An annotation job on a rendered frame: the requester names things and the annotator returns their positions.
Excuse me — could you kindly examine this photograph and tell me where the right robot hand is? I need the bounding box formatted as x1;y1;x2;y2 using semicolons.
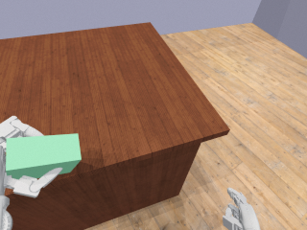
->
223;187;261;230

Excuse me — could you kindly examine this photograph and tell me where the robot left forearm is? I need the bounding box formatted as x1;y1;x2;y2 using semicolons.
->
0;195;13;230

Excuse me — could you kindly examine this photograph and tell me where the table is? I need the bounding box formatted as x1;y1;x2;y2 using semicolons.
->
0;22;230;230

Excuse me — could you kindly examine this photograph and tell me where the left robot hand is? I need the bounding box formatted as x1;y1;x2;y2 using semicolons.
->
0;116;62;198

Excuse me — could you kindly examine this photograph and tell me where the sponge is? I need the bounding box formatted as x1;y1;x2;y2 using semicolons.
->
6;133;82;180

